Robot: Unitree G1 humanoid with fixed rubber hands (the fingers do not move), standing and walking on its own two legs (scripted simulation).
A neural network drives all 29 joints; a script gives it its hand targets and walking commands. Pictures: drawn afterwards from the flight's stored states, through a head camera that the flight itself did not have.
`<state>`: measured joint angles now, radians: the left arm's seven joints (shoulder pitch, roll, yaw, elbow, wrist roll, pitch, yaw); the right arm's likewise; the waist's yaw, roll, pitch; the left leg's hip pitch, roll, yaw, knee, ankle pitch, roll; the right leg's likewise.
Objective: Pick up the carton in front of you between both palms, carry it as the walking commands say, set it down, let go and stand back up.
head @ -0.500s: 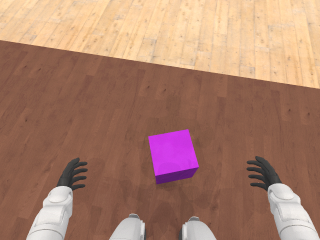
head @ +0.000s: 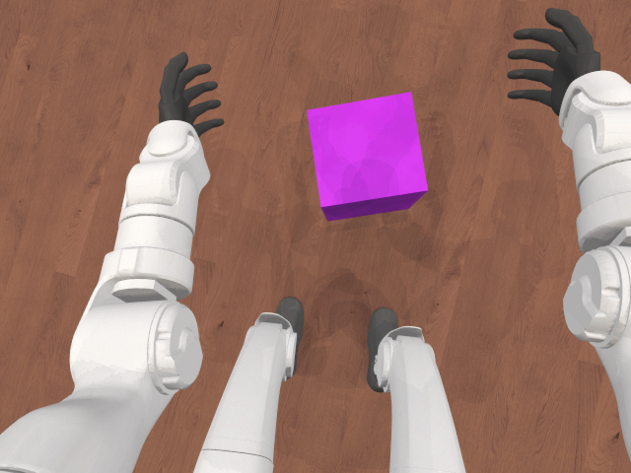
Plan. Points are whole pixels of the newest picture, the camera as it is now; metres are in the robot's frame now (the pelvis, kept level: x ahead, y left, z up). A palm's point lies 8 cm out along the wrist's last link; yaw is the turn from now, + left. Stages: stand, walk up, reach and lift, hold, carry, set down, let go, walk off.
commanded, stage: reach and lift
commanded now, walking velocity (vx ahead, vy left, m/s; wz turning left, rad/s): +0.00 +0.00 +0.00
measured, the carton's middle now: (363, 165) +0.57 -0.01 -0.54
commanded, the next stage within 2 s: none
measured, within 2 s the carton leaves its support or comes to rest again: leaves its support in 1.96 s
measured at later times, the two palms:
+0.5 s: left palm (237, 123) +0.53 +0.19 -0.20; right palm (498, 85) +0.61 -0.18 -0.20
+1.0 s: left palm (268, 166) +0.52 +0.19 -0.42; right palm (452, 146) +0.59 -0.18 -0.42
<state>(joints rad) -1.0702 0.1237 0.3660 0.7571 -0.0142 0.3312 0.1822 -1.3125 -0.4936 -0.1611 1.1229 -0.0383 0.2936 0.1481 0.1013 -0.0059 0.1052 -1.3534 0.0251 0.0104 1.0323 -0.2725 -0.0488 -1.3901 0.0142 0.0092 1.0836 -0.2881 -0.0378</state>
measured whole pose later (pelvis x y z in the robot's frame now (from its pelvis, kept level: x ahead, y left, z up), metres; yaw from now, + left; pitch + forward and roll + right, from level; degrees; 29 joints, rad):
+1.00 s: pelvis -0.02 +0.02 -0.26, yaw +4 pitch +39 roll +7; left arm -1.53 0.16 0.34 0.95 -0.13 0.19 0.22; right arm -1.79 -0.63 0.07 1.29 0.13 0.18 0.07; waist 0.08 0.05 0.42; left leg -2.17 -0.07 0.00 2.02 -0.53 -0.09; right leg -2.23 0.02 0.08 2.09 -0.53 0.00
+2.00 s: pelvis -0.01 +0.01 -0.30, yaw +4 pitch +37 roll +6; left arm -1.47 0.09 0.46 0.88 -0.04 0.25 0.20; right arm -1.61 -0.43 0.01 1.09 0.04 0.27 0.01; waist 0.03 0.06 0.38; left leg -2.22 -0.09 -0.04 2.19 -0.61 -0.12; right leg -2.27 0.01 0.04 2.25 -0.62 -0.04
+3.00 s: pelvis +0.01 +0.03 -0.07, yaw -2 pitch +37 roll +2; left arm -0.81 -0.13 0.53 0.57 0.22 0.38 0.08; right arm -0.88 0.00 -0.38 0.69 -0.26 0.42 0.02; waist 0.03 0.03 -0.22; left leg -1.60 -0.06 -0.06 1.44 -0.48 -0.05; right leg -1.63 0.04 0.07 1.45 -0.46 0.02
